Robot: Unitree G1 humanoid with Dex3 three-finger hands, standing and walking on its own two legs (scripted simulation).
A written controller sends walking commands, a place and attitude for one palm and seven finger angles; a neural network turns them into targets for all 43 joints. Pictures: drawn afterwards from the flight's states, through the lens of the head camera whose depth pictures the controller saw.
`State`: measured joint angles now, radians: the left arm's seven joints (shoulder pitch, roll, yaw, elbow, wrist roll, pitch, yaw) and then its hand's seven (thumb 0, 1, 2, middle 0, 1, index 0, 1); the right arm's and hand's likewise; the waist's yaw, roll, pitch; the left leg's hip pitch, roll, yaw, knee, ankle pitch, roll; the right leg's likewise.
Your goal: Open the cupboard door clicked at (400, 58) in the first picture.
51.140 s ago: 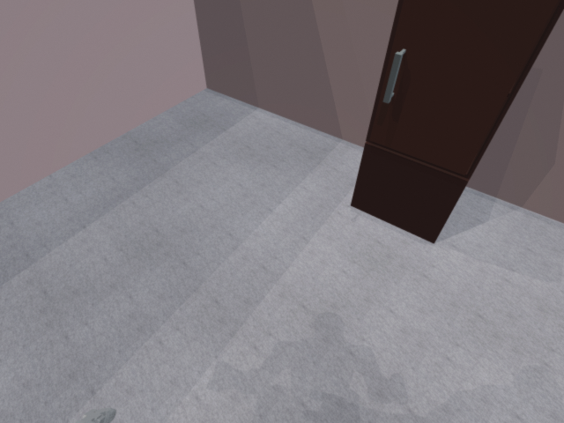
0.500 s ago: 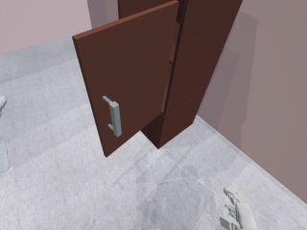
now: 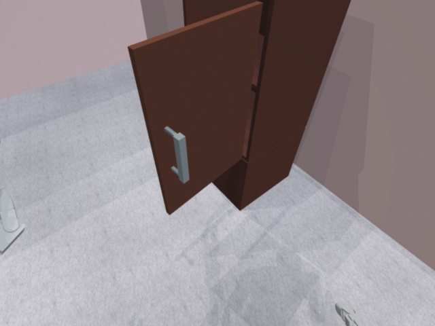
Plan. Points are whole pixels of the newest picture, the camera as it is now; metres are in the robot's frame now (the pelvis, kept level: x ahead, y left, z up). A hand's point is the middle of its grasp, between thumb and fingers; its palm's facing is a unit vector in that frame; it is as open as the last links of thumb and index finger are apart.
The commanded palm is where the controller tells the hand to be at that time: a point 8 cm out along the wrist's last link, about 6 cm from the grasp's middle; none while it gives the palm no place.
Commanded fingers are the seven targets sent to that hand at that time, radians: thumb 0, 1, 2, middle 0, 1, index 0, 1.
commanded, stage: stop stepping back and stand still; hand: left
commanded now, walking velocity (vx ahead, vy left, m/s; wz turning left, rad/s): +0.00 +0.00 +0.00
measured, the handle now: (176, 155) +0.54 +0.14 -0.05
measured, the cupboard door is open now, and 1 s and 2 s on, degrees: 97 97 97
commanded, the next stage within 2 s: let the arm hang, fingers relaxed in 0.64 s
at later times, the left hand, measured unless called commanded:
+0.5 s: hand out of the picture +0.16 +0.29 +0.16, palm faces +0.45 -0.79 -0.42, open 7.4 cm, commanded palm +0.10 +0.32 +0.18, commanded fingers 0.00 0.90 0.90 -0.20 -0.30 -0.20 -0.30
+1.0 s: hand out of the picture +0.06 +0.20 -0.14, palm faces -0.03 -0.97 -0.26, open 7.4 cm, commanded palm none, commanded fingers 0.00 0.90 0.90 -0.20 -0.30 -0.20 -0.30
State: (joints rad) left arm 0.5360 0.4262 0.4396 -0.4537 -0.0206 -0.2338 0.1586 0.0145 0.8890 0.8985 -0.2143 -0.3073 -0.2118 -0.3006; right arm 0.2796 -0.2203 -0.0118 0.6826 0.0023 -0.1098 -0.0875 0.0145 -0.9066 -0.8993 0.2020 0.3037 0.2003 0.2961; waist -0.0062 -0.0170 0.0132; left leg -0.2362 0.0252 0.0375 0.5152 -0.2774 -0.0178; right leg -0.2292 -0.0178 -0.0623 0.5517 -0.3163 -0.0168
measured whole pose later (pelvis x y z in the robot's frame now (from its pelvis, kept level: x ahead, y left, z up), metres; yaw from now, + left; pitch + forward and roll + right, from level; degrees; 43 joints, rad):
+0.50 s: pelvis -0.04 +0.02 +0.01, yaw +0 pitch -1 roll -1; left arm 0.50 0.36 0.39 -0.43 -0.01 -0.19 0.15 0.02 0.89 0.90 -0.21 -0.31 -0.21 -0.30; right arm 0.22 -0.20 0.02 0.63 -0.01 -0.14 -0.07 0.01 -0.90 -0.90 0.20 0.30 0.20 0.30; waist 0.03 0.00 0.02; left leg -0.25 0.02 0.04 0.45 -0.18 0.01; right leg -0.20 -0.01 -0.06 0.40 -0.18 0.01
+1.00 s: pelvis -0.05 +0.01 -0.01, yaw +2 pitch -1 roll +0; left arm 0.25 0.22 0.00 0.70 0.04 0.06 -0.01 0.01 0.91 0.90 -0.20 -0.30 -0.20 -0.30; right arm 0.17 -0.28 -0.01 0.89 -0.03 0.01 0.01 0.01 -0.91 -0.90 0.20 0.30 0.20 0.30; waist -0.03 0.01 0.04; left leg -0.35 0.01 0.01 0.59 -0.24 0.00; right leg -0.32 -0.04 -0.08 0.62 -0.29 -0.02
